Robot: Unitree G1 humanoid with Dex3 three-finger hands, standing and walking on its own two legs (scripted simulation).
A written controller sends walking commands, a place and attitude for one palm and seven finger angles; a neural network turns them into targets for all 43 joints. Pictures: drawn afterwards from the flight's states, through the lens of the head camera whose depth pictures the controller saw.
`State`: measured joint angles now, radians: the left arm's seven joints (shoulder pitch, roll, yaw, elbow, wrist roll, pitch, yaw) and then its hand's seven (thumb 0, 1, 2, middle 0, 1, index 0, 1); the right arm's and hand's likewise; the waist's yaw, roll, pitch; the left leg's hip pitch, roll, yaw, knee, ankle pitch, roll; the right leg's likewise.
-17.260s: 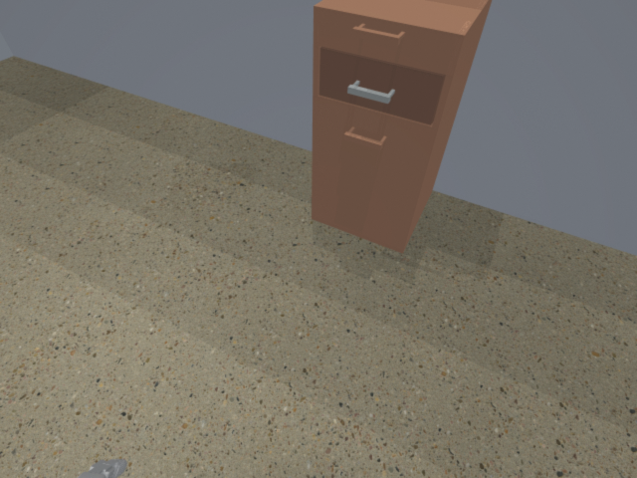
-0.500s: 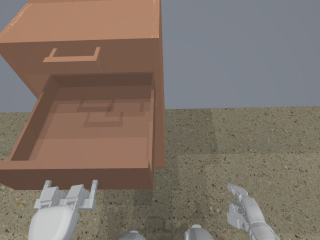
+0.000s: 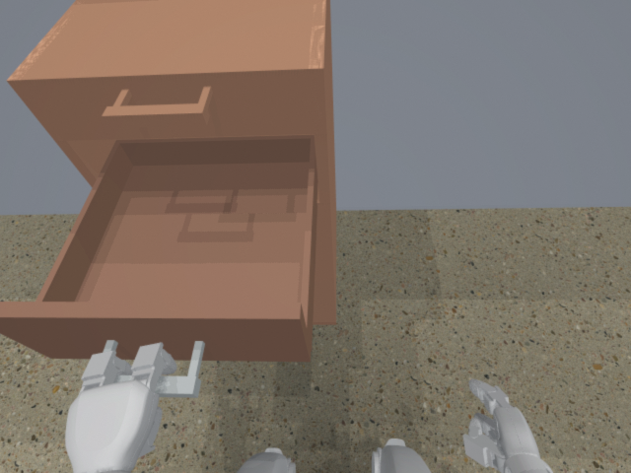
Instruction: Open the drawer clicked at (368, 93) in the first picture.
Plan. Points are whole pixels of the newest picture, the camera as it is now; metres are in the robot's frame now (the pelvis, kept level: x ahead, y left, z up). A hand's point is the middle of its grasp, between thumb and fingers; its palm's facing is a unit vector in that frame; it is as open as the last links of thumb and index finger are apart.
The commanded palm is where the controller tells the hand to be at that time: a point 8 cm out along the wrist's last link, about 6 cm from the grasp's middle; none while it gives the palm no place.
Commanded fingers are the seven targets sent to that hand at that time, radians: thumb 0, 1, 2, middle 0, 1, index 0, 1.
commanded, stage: open the thumb to release the handle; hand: left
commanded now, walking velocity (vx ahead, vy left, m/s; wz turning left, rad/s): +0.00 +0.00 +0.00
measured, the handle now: (148, 368) +0.24 +0.23 +0.00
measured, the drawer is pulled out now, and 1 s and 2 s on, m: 0.30 0.30 0.30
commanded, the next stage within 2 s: lift the hand off the handle in 0.20 s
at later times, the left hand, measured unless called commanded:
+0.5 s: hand (140, 423) +0.18 +0.23 -0.02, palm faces +0.00 -0.08 -1.00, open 13.8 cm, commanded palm +0.16 +0.23 +0.02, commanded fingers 0.00 -0.50 0.30 -0.30 -1.20 -0.30 -1.20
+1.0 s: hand (133, 412) +0.19 +0.23 +0.00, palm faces -0.01 -0.09 -1.00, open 13.8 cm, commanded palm +0.17 +0.23 +0.06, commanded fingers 0.00 -0.50 0.30 -0.30 -1.20 -0.30 -1.20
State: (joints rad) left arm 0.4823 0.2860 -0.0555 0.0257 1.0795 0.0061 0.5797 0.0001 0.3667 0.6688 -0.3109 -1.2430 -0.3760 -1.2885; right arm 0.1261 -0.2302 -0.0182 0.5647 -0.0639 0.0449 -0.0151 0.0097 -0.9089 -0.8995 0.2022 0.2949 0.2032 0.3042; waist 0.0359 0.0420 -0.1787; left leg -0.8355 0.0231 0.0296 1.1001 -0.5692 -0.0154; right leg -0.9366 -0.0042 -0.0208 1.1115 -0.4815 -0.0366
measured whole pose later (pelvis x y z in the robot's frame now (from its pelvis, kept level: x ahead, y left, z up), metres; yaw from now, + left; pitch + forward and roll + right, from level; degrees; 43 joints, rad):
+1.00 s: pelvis +0.00 +0.00 +0.02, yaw +0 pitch +14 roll +1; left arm 0.42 0.30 -0.09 0.05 1.07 0.04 0.54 0.00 -0.49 0.30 -0.32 -1.20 -0.32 -1.20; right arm 0.14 -0.24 -0.02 0.57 -0.05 0.05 -0.03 0.01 -0.91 -0.90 0.20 0.30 0.20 0.30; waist 0.04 0.04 -0.15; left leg -0.71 0.02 0.02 0.99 -0.51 -0.02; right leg -0.80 0.00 -0.03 0.99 -0.43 -0.04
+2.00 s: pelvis +0.02 +0.01 +0.05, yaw +0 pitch +9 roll +0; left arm 0.50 0.35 -0.07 -0.15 1.02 0.01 0.39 0.00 -0.49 0.30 -0.32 -1.20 -0.34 -1.21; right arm 0.14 -0.23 -0.01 0.56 -0.04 0.05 0.00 0.01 -0.91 -0.90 0.20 0.29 0.20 0.30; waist 0.07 0.06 -0.11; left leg -0.48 0.01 0.03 0.79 -0.45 0.00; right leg -0.57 0.00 -0.02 0.80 -0.38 -0.02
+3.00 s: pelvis +0.02 +0.02 +0.07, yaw -1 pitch +4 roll +0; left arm 0.57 0.40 -0.04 -0.39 0.95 0.03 0.23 0.00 -0.49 0.30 -0.32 -1.20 -0.32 -1.20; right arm 0.15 -0.23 0.02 0.51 -0.01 0.07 0.03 0.01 -0.91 -0.90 0.20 0.29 0.20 0.30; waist 0.11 0.09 -0.08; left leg -0.30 0.02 0.03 0.62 -0.39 0.00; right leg -0.39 0.00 -0.02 0.62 -0.31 -0.01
